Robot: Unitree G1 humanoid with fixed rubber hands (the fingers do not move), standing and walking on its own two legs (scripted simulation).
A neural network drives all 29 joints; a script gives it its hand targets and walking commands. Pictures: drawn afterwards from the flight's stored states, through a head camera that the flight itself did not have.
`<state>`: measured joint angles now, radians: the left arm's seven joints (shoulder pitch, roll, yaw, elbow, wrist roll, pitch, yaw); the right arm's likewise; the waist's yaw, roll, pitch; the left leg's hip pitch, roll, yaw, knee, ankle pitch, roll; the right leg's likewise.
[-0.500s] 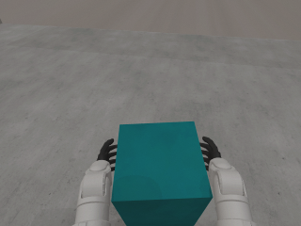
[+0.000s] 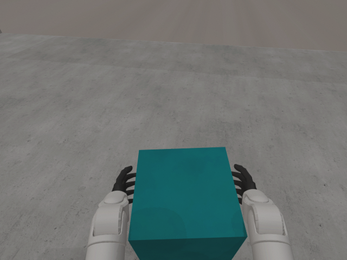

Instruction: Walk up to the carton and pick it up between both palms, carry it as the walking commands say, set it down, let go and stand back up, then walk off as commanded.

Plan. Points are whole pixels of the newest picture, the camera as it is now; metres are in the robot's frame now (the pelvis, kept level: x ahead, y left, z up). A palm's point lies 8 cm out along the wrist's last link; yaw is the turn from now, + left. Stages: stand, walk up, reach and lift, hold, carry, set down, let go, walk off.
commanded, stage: reach and lift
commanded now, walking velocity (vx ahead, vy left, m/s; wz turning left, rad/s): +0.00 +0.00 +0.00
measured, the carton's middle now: (184, 213) +0.27 +0.00 -0.03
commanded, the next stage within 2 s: hold in 0.04 s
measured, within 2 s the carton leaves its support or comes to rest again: neither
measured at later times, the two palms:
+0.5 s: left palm (119, 198) +0.27 +0.15 +0.04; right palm (248, 195) +0.27 -0.15 +0.05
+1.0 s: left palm (114, 195) +0.28 +0.16 +0.05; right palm (241, 190) +0.29 -0.13 +0.05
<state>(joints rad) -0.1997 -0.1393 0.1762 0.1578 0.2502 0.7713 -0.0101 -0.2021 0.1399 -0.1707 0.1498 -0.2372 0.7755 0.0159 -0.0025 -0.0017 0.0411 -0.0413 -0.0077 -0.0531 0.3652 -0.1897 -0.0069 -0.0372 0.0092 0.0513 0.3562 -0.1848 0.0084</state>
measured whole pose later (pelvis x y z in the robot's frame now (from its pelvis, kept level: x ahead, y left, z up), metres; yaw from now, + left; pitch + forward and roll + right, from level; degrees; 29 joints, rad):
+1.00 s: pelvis -0.01 +0.00 -0.02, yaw +5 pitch +1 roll -1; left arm -0.23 -0.15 0.14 -0.01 0.17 0.85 0.05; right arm -0.21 0.13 -0.17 -0.05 -0.15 0.86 -0.02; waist -0.03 0.02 -0.07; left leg -0.41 -0.01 -0.03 0.69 -0.33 0.00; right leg -0.35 -0.01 -0.03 0.63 -0.30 0.01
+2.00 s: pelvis -0.07 +0.00 -0.03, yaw +39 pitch +4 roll +0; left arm -0.44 -0.16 0.26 -0.14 0.02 1.02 0.15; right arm -0.42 0.14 -0.24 -0.20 -0.05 1.06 -0.16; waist 0.02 0.05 0.03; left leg -0.58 -0.02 0.00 0.91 -0.49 -0.01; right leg -0.44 -0.07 -0.15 0.70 -0.33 -0.02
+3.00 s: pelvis -0.17 -0.06 -0.02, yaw +74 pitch +3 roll +0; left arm -0.46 -0.10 0.28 -0.06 0.04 1.09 0.15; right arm -0.50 0.16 -0.25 -0.04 -0.08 1.08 -0.16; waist 0.01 -0.02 -0.01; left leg -0.43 -0.01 0.04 0.62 -0.25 0.04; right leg -0.56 -0.12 -0.11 1.04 -0.53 0.10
